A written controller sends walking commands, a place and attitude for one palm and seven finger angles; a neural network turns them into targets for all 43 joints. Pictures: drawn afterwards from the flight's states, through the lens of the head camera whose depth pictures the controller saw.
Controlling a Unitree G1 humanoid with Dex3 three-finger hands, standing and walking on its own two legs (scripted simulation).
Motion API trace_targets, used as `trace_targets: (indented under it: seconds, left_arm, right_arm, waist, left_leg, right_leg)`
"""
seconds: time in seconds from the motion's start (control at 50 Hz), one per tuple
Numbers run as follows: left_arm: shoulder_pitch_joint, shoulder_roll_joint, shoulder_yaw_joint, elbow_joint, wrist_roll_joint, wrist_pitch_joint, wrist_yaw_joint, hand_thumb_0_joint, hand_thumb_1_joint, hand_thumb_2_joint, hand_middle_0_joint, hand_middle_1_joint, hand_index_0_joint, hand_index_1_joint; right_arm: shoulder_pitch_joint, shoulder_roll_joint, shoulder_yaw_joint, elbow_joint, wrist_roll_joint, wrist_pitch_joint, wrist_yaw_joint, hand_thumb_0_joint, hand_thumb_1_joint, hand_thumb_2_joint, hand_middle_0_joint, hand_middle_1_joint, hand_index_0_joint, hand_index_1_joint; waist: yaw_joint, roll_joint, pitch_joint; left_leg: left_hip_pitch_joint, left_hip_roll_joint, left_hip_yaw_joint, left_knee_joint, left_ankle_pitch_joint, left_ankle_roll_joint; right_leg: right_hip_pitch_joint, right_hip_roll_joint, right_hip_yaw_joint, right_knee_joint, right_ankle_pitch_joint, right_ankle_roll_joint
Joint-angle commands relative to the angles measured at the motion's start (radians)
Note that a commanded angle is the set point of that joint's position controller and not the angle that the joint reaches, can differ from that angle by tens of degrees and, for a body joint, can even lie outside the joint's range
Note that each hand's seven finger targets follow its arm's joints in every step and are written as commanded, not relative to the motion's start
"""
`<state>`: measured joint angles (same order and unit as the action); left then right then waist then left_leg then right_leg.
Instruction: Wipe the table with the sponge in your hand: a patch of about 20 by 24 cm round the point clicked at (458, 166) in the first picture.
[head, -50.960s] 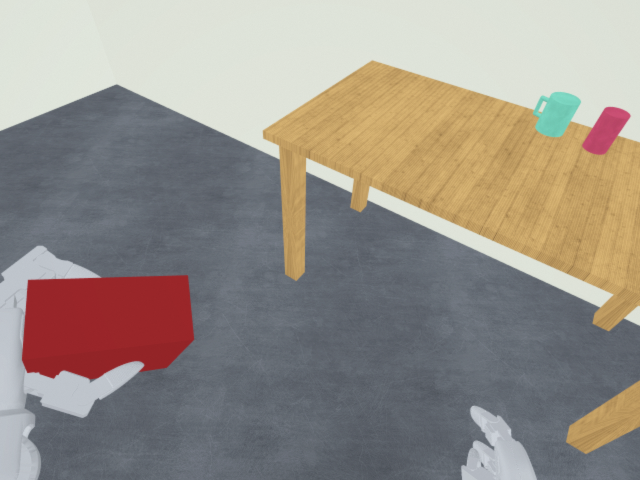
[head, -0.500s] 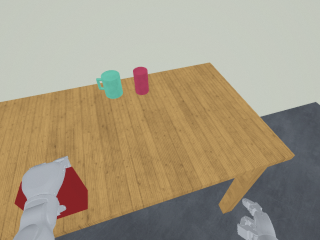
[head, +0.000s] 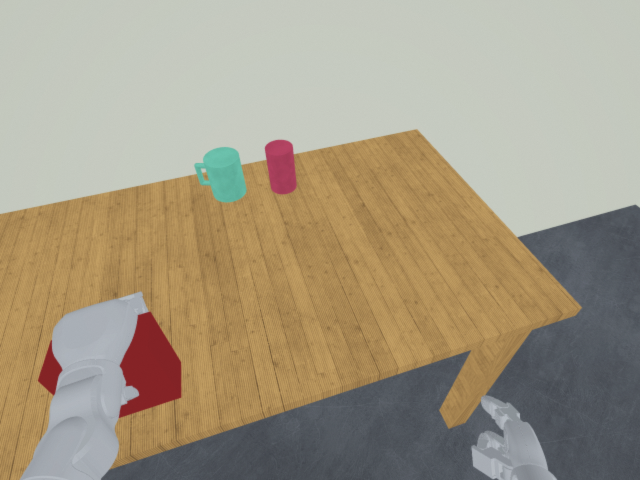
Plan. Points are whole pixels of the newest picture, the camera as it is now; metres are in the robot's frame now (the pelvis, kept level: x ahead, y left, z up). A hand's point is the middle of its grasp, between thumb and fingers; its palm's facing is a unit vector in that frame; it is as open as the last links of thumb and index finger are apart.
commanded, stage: lift the sponge slowly off the table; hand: left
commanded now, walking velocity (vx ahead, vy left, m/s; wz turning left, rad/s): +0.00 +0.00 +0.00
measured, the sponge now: (125, 378) +0.23 +0.31 -0.03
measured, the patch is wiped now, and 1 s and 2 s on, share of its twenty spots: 1.00 1.00 1.00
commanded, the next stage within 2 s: bring the sponge back beside the body in 0.78 s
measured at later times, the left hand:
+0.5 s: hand (97, 343) +0.23 +0.32 +0.05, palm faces -0.04 -0.09 -1.00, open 10.2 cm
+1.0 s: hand (99, 339) +0.23 +0.31 +0.06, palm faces -0.01 -0.11 -0.99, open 10.2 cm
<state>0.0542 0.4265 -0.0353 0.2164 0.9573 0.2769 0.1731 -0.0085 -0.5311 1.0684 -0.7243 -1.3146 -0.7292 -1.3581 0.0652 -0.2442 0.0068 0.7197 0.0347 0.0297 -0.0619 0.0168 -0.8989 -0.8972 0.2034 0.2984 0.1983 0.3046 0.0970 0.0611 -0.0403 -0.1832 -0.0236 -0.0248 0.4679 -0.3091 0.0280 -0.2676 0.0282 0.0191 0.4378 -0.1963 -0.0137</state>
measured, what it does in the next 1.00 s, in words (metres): stands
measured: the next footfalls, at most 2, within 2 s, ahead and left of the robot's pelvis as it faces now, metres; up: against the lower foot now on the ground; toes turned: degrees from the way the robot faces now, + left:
none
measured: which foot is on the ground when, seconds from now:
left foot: down 0.00-1.00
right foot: down 0.00-1.00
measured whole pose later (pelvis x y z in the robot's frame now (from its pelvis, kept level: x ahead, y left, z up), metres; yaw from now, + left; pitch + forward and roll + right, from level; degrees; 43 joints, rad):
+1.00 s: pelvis +0.01 +0.01 +0.01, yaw +0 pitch -1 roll -1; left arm 0.12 0.47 -0.04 -0.04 0.93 0.29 0.05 -0.01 -0.53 1.07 -0.73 -1.31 -0.73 -1.36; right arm 0.05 -0.25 0.02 0.70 0.03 0.02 -0.05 0.02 -0.90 -0.90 0.20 0.30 0.20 0.30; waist 0.13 0.08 -0.01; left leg -0.08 -0.04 -0.03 0.38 -0.27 0.05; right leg -0.16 0.01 0.02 0.34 -0.16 0.00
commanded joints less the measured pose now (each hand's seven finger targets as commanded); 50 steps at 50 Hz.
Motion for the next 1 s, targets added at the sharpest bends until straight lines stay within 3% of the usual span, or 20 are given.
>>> trace_targets:
  seconds: [0.0, 0.06, 0.12, 0.14, 0.2, 0.28, 0.32, 0.36, 0.4, 0.42, 0.44, 0.56, 0.62, 0.64, 0.8, 0.82, 0.86, 0.92, 0.94, 0.98]
  left_arm:
    - [-0.231, 0.249, 0.127, -0.246, 0.033, -0.022, 0.038, 0.000, 0.100, 1.300, -1.200, -1.600, -1.200, -1.600]
    - [-0.234, 0.262, 0.142, -0.273, 0.026, -0.037, 0.040, 0.000, 0.100, 1.300, -1.200, -1.600, -1.200, -1.600]
    - [-0.231, 0.309, 0.187, -0.257, 0.014, -0.034, 0.036, 0.000, 0.100, 1.300, -1.200, -1.600, -1.200, -1.600]
    - [-0.238, 0.276, 0.158, -0.265, 0.010, -0.034, 0.034, 0.000, 0.100, 1.300, -1.200, -1.600, -1.200, -1.600]
    - [-0.210, 0.273, 0.155, -0.262, 0.003, -0.027, 0.024, 0.000, 0.100, 1.300, -1.200, -1.600, -1.200, -1.600]
    - [-0.199, 0.285, 0.161, -0.272, -0.008, -0.017, 0.001, 0.000, 0.100, 1.300, -1.200, -1.600, -1.200, -1.600]
    - [-0.187, 0.327, 0.198, -0.275, -0.014, -0.010, -0.013, 0.000, 0.100, 1.300, -1.200, -1.600, -1.200, -1.600]
    - [-0.217, 0.316, 0.181, -0.273, -0.009, -0.010, -0.024, 0.000, 0.100, 1.300, -1.200, -1.600, -1.200, -1.600]
    - [-0.238, 0.320, 0.179, -0.279, -0.005, -0.013, -0.034, 0.000, 0.100, 1.300, -1.200, -1.600, -1.200, -1.600]
    - [-0.253, 0.322, 0.177, -0.325, -0.011, -0.019, -0.040, 0.000, 0.100, 1.300, -1.200, -1.600, -1.200, -1.600]
    - [-0.240, 0.333, 0.191, -0.331, -0.010, -0.026, -0.039, 0.000, 0.100, 1.300, -1.200, -1.600, -1.200, -1.600]
    - [-0.292, 0.343, 0.190, -0.309, -0.008, -0.033, -0.053, 0.000, 0.100, 1.300, -1.200, -1.600, -1.200, -1.600]
    - [-0.291, 0.356, 0.203, -0.346, -0.012, -0.032, -0.061, 0.000, 0.100, 1.300, -1.200, -1.600, -1.200, -1.600]
    - [-0.278, 0.348, 0.198, -0.366, -0.010, -0.034, -0.061, 0.000, 0.100, 1.300, -1.200, -1.600, -1.200, -1.600]
    - [-0.137, 0.264, 0.141, -0.406, -0.026, 0.008, -0.085, 0.000, 0.100, 1.300, -1.200, -1.600, -1.200, -1.600]
    - [-0.157, 0.292, 0.164, -0.422, -0.025, 0.013, -0.084, 0.000, 0.100, 1.300, -1.200, -1.600, -1.200, -1.600]
    - [-0.212, 0.263, 0.124, -0.430, -0.005, 0.015, -0.081, 0.000, 0.100, 1.300, -1.200, -1.600, -1.200, -1.600]
    - [-0.204, 0.326, 0.183, -0.526, 0.004, -0.002, -0.062, 0.000, 0.100, 1.300, -1.200, -1.600, -1.200, -1.600]
    - [-0.199, 0.306, 0.168, -0.527, 0.012, -0.001, -0.057, 0.000, 0.100, 1.300, -1.200, -1.600, -1.200, -1.600]
    - [-0.188, 0.291, 0.159, -0.483, 0.011, 0.005, -0.051, 0.000, 0.100, 1.300, -1.200, -1.600, -1.200, -1.600]
  right_arm:
    - [-0.173, -0.120, -0.043, -0.165, -0.006, -0.056, -0.011, 0.000, -0.900, -0.900, 0.200, 0.300, 0.200, 0.300]
    - [-0.173, -0.117, -0.045, -0.165, -0.006, -0.067, -0.014, 0.000, -0.900, -0.900, 0.200, 0.300, 0.200, 0.300]
    - [-0.174, -0.126, -0.046, -0.153, -0.004, -0.063, -0.018, 0.000, -0.900, -0.900, 0.200, 0.300, 0.200, 0.300]
    - [-0.177, -0.121, -0.045, -0.160, -0.002, -0.064, -0.020, 0.000, -0.900, -0.900, 0.200, 0.300, 0.200, 0.300]
    - [-0.186, -0.123, -0.045, -0.157, 0.000, -0.065, -0.018, 0.000, -0.900, -0.900, 0.200, 0.300, 0.200, 0.300]
    - [-0.190, -0.127, -0.042, -0.160, 0.000, -0.063, -0.018, 0.000, -0.900, -0.900, 0.200, 0.300, 0.200, 0.300]
    - [-0.198, -0.132, -0.038, -0.161, 0.001, -0.058, -0.018, 0.000, -0.900, -0.900, 0.200, 0.300, 0.200, 0.300]
    - [-0.197, -0.129, -0.035, -0.164, 0.001, -0.058, -0.019, 0.000, -0.900, -0.900, 0.200, 0.300, 0.200, 0.300]
    - [-0.197, -0.130, -0.035, -0.157, 0.000, -0.056, -0.019, 0.000, -0.900, -0.900, 0.200, 0.300, 0.200, 0.300]
    - [-0.205, -0.129, -0.032, -0.173, 0.000, -0.061, -0.019, 0.000, -0.900, -0.900, 0.200, 0.300, 0.200, 0.300]
    - [-0.191, -0.126, -0.036, -0.175, -0.001, -0.064, -0.020, 0.000, -0.900, -0.900, 0.200, 0.300, 0.200, 0.300]
    - [-0.192, -0.127, -0.027, -0.166, -0.002, -0.066, -0.025, 0.000, -0.900, -0.900, 0.200, 0.300, 0.200, 0.300]
    - [-0.198, -0.130, -0.027, -0.172, -0.002, -0.063, -0.022, 0.000, -0.900, -0.900, 0.200, 0.300, 0.200, 0.300]
    - [-0.191, -0.127, -0.030, -0.178, -0.002, -0.066, -0.021, 0.000, -0.900, -0.900, 0.200, 0.300, 0.200, 0.300]
    - [-0.202, -0.130, -0.030, -0.190, -0.004, -0.048, 0.005, 0.000, -0.900, -0.900, 0.200, 0.300, 0.200, 0.300]
    - [-0.213, -0.134, -0.026, -0.193, -0.002, -0.048, 0.006, 0.000, -0.900, -0.900, 0.200, 0.300, 0.200, 0.300]
    - [-0.209, -0.127, -0.023, -0.190, -0.004, -0.050, 0.005, 0.000, -0.900, -0.900, 0.200, 0.300, 0.200, 0.300]
    - [-0.216, -0.126, -0.027, -0.200, -0.011, -0.058, 0.004, 0.000, -0.900, -0.900, 0.200, 0.300, 0.200, 0.300]
    - [-0.207, -0.119, -0.026, -0.198, -0.012, -0.061, 0.004, 0.000, -0.900, -0.900, 0.200, 0.300, 0.200, 0.300]
    - [-0.203, -0.118, -0.025, -0.182, -0.013, -0.055, 0.004, 0.000, -0.900, -0.900, 0.200, 0.300, 0.200, 0.300]
  waist:
    - [0.015, 0.010, -0.199]
    - [0.016, 0.033, -0.206]
    - [0.013, 0.001, -0.188]
    - [0.009, -0.001, -0.190]
    - [0.020, 0.006, -0.192]
    - [0.015, -0.009, -0.180]
    - [0.021, -0.006, -0.169]
    - [0.019, -0.022, -0.162]
    - [0.014, -0.015, -0.153]
    - [0.014, 0.025, -0.163]
    - [0.018, 0.022, -0.192]
    - [0.011, 0.016, -0.151]
    - [0.018, 0.039, -0.180]
    - [0.023, 0.049, -0.217]
    - [0.033, 0.026, -0.168]
    - [0.029, 0.037, -0.156]
    - [0.023, 0.033, -0.155]
    - [0.042, 0.064, -0.218]
    - [0.039, 0.073, -0.227]
    - [0.034, 0.029, -0.177]
  left_leg:
    - [-0.004, -0.009, -0.041, -0.068, 0.319, 0.005]
    - [0.014, -0.010, -0.039, -0.070, 0.321, 0.008]
    - [0.014, -0.014, -0.038, -0.078, 0.301, 0.008]
    - [0.009, -0.013, -0.029, -0.077, 0.298, 0.012]
    - [0.022, -0.015, -0.030, -0.082, 0.316, 0.010]
    - [0.029, -0.013, -0.030, -0.085, 0.329, 0.012]
    - [0.035, -0.017, -0.035, -0.090, 0.317, 0.012]
    - [0.027, -0.015, -0.035, -0.094, 0.325, 0.015]
    - [0.038, -0.015, -0.034, -0.097, 0.325, 0.015]
    - [0.056, -0.014, -0.037, -0.102, 0.325, 0.013]
    - [0.054, -0.012, -0.034, -0.098, 0.339, 0.017]
    - [0.052, -0.009, -0.042, -0.114, 0.320, 0.012]
    - [0.073, -0.005, -0.049, -0.124, 0.351, 0.004]
    - [0.071, -0.005, -0.045, -0.121, 0.382, 0.004]
    - [0.061, 0.013, -0.060, -0.132, 0.449, -0.017]
    - [0.060, 0.017, -0.067, -0.142, 0.420, -0.018]
    - [0.061, 0.018, -0.068, -0.142, 0.422, -0.017]
    - [0.094, 0.016, -0.077, -0.136, 0.453, -0.013]
    - [0.092, 0.016, -0.072, -0.133, 0.475, -0.011]
    - [0.089, 0.018, -0.073, -0.139, 0.473, -0.017]
  right_leg:
    - [0.184, -0.001, 0.042, -0.038, 0.225, -0.072]
    - [0.191, -0.001, 0.051, -0.046, 0.229, -0.073]
    - [0.198, 0.000, 0.070, -0.065, 0.219, -0.069]
    - [0.201, -0.005, 0.054, -0.061, 0.217, -0.065]
    - [0.211, -0.008, 0.057, -0.068, 0.240, -0.067]
    - [0.219, -0.010, 0.054, -0.074, 0.258, -0.065]
    - [0.226, -0.007, 0.075, -0.085, 0.240, -0.066]
    - [0.225, -0.011, 0.056, -0.083, 0.241, -0.064]
    - [0.215, -0.009, 0.054, -0.093, 0.229, -0.063]
    - [0.219, -0.006, 0.068, -0.097, 0.222, -0.067]
    - [0.240, -0.008, 0.051, -0.086, 0.235, -0.065]
    - [0.213, -0.006, 0.044, -0.108, 0.186, -0.066]
    - [0.235, -0.001, 0.054, -0.107, 0.209, -0.072]
    - [0.261, -0.005, 0.034, -0.093, 0.237, -0.071]
    - [0.251, -0.005, 0.015, -0.088, 0.276, -0.070]
    - [0.246, 0.005, 0.032, -0.091, 0.240, -0.074]
    - [0.233, 0.002, 0.018, -0.092, 0.228, -0.072]
    - [0.283, 0.011, 0.046, -0.081, 0.264, -0.078]
    - [0.290, 0.006, 0.028, -0.077, 0.274, -0.076]
    - [0.267, 0.007, 0.031, -0.093, 0.274, -0.077]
